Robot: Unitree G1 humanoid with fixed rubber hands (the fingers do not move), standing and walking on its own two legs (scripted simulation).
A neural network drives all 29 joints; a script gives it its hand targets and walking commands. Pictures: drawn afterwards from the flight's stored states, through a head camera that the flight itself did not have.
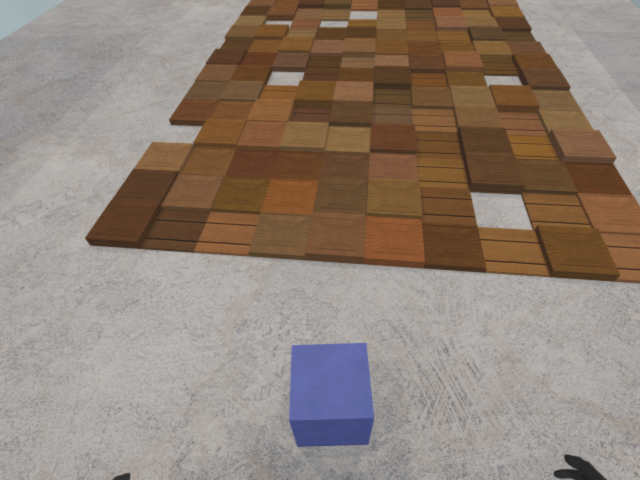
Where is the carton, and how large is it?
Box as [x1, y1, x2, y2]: [289, 343, 373, 446]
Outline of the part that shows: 366,343 292,345 289,421 297,446 368,444 373,420 373,411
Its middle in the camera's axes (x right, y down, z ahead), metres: +0.03 +0.45 +1.11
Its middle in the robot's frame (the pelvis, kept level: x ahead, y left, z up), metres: +0.45 +0.02 -0.66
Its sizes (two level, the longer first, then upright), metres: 0.210 0.200 0.250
